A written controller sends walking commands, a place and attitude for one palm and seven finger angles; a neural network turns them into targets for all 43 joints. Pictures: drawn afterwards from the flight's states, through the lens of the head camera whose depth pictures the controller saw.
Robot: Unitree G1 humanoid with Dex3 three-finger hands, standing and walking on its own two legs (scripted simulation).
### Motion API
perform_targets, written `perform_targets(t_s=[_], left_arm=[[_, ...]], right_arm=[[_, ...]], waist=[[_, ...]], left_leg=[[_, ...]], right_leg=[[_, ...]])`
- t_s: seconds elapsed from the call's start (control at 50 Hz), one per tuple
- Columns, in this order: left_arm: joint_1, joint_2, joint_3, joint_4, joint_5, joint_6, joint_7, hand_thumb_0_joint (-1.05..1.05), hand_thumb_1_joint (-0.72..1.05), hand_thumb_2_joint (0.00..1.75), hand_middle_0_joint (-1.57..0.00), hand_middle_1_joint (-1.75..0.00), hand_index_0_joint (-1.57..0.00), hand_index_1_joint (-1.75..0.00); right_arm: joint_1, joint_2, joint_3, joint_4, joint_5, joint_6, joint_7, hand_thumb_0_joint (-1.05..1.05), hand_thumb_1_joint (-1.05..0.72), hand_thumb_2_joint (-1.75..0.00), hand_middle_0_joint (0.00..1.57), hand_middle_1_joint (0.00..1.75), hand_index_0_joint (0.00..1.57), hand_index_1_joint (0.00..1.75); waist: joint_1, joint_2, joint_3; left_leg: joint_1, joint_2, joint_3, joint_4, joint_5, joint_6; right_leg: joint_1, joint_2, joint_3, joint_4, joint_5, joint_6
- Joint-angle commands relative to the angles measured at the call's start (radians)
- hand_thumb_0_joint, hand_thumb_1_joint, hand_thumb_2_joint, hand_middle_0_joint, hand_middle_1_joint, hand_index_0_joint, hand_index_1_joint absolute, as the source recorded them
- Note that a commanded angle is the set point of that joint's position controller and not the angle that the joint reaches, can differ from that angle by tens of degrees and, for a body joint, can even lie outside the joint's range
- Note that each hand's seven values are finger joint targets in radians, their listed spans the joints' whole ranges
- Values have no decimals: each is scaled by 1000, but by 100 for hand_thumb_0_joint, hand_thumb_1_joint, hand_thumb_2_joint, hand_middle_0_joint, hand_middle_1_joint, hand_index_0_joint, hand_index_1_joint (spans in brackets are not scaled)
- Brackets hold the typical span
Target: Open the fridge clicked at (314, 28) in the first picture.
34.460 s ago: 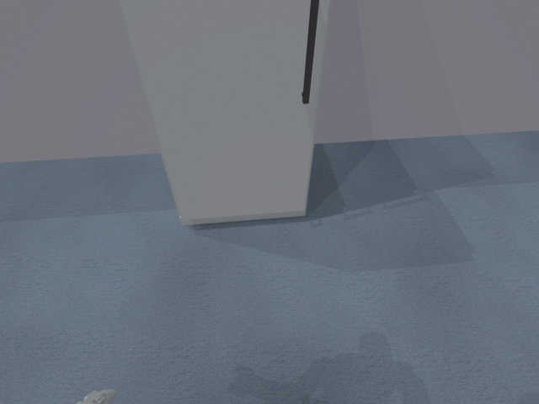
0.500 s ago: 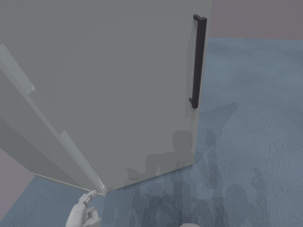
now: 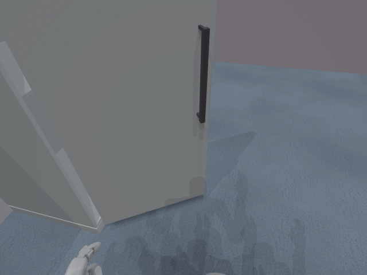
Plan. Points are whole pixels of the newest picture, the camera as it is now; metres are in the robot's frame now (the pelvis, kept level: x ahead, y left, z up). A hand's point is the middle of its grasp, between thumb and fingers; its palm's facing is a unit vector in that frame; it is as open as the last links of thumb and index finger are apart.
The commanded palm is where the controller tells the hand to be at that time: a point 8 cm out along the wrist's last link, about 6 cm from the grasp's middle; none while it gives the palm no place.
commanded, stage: stop stepping back and stand still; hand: right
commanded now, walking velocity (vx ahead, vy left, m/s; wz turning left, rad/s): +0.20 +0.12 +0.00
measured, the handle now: (201, 79) +0.73 -0.04 +0.11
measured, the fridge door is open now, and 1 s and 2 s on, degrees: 57 57 57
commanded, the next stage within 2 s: let the arm hang, fingers relaxed in 0.42 s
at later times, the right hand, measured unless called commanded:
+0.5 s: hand out of the picture +0.19 -0.32 +0.18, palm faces +0.43 +0.75 -0.51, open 7.4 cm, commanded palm none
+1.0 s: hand out of the picture +0.04 -0.22 -0.16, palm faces +0.08 +0.98 -0.20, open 7.1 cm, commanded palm none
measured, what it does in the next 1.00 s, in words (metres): steps on the spot: right foot, then left foot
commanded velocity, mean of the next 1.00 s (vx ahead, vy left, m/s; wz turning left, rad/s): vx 0.03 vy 0.06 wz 0.00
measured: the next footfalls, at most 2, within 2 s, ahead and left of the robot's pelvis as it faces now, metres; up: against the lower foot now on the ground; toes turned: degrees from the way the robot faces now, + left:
right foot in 0.16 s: +0.05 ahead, -0.13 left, +0.00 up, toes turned -6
left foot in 0.44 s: +0.07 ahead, +0.08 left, +0.00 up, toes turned -4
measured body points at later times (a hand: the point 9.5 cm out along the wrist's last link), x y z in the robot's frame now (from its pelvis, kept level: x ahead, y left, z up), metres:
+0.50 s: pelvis -0.01 -0.04 +0.00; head -0.01 -0.05 +0.45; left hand +0.13 +0.18 -0.09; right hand +0.16 -0.36 +0.20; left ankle +0.02 +0.07 -0.73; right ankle -0.01 -0.16 -0.70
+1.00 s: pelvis +0.01 -0.03 +0.01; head +0.03 -0.05 +0.45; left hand +0.06 +0.20 -0.13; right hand +0.04 -0.28 -0.15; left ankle +0.03 +0.09 -0.72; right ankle +0.01 -0.13 -0.72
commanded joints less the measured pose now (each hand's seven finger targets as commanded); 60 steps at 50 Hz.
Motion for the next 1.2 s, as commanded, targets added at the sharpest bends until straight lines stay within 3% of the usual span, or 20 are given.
perform_targets(t_s=[0.0,0.12,0.14,0.16,0.22,0.36,0.42,0.46,0.48,0.5,0.54,0.56,0.58,0.64,0.74,0.78,0.8,0.88,0.96,1.18], left_arm=[[-152,130,49,-204,-10,-54,3,0,90,90,-20,-30,-20,-30],[-120,100,26,-208,12,-120,45,0,90,90,-20,-30,-20,-30],[-122,141,43,-235,19,-127,41,0,90,90,-20,-30,-20,-30],[-116,108,35,-234,21,-138,30,0,90,90,-20,-30,-20,-30],[-72,81,43,-201,31,-159,7,0,90,90,-20,-30,-20,-30],[-108,103,44,-241,3,-81,6,0,90,90,-20,-30,-20,-30],[-117,93,47,-251,-17,-66,13,0,90,90,-20,-30,-20,-30],[-96,78,24,-204,2,-86,5,0,90,90,-20,-30,-20,-30],[-85,67,20,-184,8,-91,3,0,90,90,-20,-30,-20,-30],[-43,155,57,6,14,-68,-81,0,90,90,-20,-30,-20,-30],[59,126,45,-7,32,14,-64,0,90,90,-20,-30,-20,-30],[49,190,50,-29,47,13,-53,0,90,90,-20,-30,-20,-30],[63,223,54,-53,58,19,-41,0,90,90,-20,-30,-20,-30],[-34,182,31,-54,75,20,-24,0,90,90,-20,-30,-20,-30],[-89,148,22,37,47,45,-27,0,90,90,-20,-30,-20,-30],[-43,60,16,47,25,61,-36,0,90,90,-20,-30,-20,-30],[-33,57,30,55,35,66,-41,0,90,90,-20,-30,-20,-30],[100,23,28,163,37,73,-40,0,90,90,-20,-30,-20,-30],[46,62,21,215,34,47,-25,0,90,90,-20,-30,-20,-30],[85,35,8,334,26,45,-16,0,90,90,-20,-30,-20,-30]], right_arm=[[-155,-125,-20,-122,-3,-62,-8,0,-90,-90,20,30,20,30],[-244,-183,-30,-391,-32,-87,-79,0,-90,-90,20,30,20,30],[-233,-186,-48,-485,-25,-100,-83,0,-90,-90,20,30,20,30],[-235,-215,-64,-530,-27,-123,-79,0,-90,-90,20,30,20,30],[-79,-298,-205,-487,-9,-123,-52,0,-90,-90,20,30,20,30],[126,-163,-157,-110,-4,-62,-21,0,-90,-90,20,30,20,30],[66,-157,-113,-67,3,-28,-29,0,-90,-90,20,30,20,30],[-32,-182,-123,-143,-11,-61,-44,0,-90,-90,20,30,20,30],[-59,-158,-109,-165,-15,-65,-44,0,-90,-90,20,30,20,30],[-132,87,267,524,-128,105,70,0,-90,-90,20,30,20,30],[-89,142,300,558,-107,201,114,0,-90,-90,20,30,20,30],[-59,199,323,565,-93,211,115,0,-90,-90,20,30,20,30],[-87,173,328,580,-99,213,107,0,-90,-90,20,30,20,30],[-225,138,339,741,-95,198,115,0,-90,-90,20,30,20,30],[-45,110,369,1103,-85,190,117,0,-90,-90,20,30,20,30],[-53,22,375,1161,-92,166,103,0,-90,-90,20,30,20,30],[-120,51,358,1142,-103,160,99,0,-90,-90,20,30,20,30],[-248,126,378,1220,-89,155,89,0,-90,-90,20,30,20,30],[-180,160,400,1316,-76,166,90,0,-90,-90,20,30,20,30],[-165,161,417,1477,-73,164,87,0,-90,-90,20,30,20,30]], waist=[[38,120,255],[29,-180,32],[15,-466,-20],[28,-510,-12],[35,-218,-7],[20,-92,39],[19,313,48],[29,265,-11],[38,240,-18],[123,138,91],[117,10,92],[88,-216,56],[100,-184,17],[66,-2,37],[-32,-98,-42],[2,151,-6],[20,63,6],[90,109,18],[24,-88,17],[26,37,82]], left_leg=[[-328,403,-430,-308,49,200],[-228,185,-153,112,-18,59],[-429,69,-79,333,-160,-8],[-511,11,-115,470,-276,-32],[-459,64,-183,500,-155,-53],[75,16,-47,15,-42,-35],[-30,355,-593,-280,-205,134],[4,385,-516,-189,221,173],[-151,357,-437,-184,77,134],[-297,388,-121,79,432,72],[-466,179,-84,295,128,-34],[-598,76,-90,534,-224,-88],[-607,70,-199,732,-299,-83],[-552,126,-270,756,-149,-93],[-60,83,-178,78,91,-80],[-169,334,-624,-212,-53,49],[-264,374,-642,-270,-121,117],[-301,251,-400,-129,106,64],[-162,128,-237,-49,207,-33],[-119,151,-244,-123,239,-33]], right_leg=[[-46,-148,107,55,62,-8],[487,-79,-111,-914,158,-22],[634,-274,220,-955,232,-61],[607,-389,464,-1023,203,-112],[516,-384,457,-1004,355,-170],[25,-242,55,-899,-229,-77],[-50,-43,-57,-298,-123,-27],[-6,-92,-16,-298,-94,-17],[158,-118,-2,-430,-95,-25],[98,-193,-38,-447,-19,-9],[302,-183,82,-734,464,-27],[329,-376,346,-857,643,-115],[335,-474,487,-920,601,-216],[235,-410,402,-910,566,-245],[119,-185,55,-744,214,-84],[64,-26,-45,-507,-99,-7],[138,-42,-19,-453,-86,-11],[328,-89,11,-678,158,-28],[323,-185,124,-898,353,-72],[381,-152,57,-962,292,-56]])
